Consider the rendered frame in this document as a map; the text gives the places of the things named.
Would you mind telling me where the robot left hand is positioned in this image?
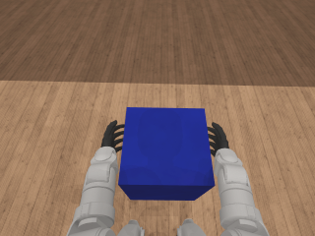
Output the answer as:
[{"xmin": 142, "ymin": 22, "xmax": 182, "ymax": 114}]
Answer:
[{"xmin": 101, "ymin": 120, "xmax": 125, "ymax": 152}]

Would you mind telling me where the robot right shin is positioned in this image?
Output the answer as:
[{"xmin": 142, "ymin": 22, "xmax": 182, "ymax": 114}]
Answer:
[{"xmin": 182, "ymin": 218, "xmax": 194, "ymax": 225}]

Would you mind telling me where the robot left shin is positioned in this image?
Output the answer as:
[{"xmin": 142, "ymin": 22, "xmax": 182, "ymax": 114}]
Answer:
[{"xmin": 128, "ymin": 219, "xmax": 140, "ymax": 226}]

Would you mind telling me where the robot shin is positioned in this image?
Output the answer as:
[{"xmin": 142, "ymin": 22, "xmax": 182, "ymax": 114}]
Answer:
[
  {"xmin": 182, "ymin": 218, "xmax": 194, "ymax": 225},
  {"xmin": 128, "ymin": 219, "xmax": 140, "ymax": 226}
]

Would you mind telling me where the left robot forearm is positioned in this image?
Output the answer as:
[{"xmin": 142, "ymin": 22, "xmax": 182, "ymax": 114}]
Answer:
[{"xmin": 66, "ymin": 147, "xmax": 119, "ymax": 236}]

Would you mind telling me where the robot right hand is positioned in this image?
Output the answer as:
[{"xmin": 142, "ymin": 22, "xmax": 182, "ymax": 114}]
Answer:
[{"xmin": 207, "ymin": 122, "xmax": 229, "ymax": 156}]

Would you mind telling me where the right robot forearm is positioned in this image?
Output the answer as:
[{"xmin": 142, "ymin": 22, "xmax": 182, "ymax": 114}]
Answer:
[{"xmin": 214, "ymin": 147, "xmax": 270, "ymax": 236}]

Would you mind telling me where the left robot upper arm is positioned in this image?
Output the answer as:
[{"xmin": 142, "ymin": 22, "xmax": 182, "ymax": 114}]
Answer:
[{"xmin": 69, "ymin": 226, "xmax": 116, "ymax": 236}]

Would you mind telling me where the carton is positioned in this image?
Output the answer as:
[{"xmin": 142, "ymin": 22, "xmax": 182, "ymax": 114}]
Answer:
[{"xmin": 118, "ymin": 107, "xmax": 216, "ymax": 201}]

